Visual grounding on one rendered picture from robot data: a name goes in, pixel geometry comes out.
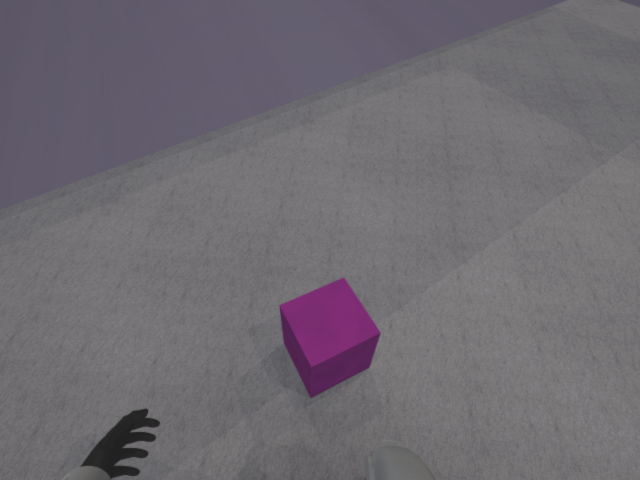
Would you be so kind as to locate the right robot shin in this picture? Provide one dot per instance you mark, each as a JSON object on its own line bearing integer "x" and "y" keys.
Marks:
{"x": 387, "y": 443}

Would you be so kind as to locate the left robot hand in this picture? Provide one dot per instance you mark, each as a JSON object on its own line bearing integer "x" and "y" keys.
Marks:
{"x": 110, "y": 449}

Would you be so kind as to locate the carton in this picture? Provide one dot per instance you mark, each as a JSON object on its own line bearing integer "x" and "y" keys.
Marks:
{"x": 329, "y": 335}

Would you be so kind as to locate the right robot thigh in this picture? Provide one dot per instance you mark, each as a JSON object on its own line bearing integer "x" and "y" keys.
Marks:
{"x": 396, "y": 463}

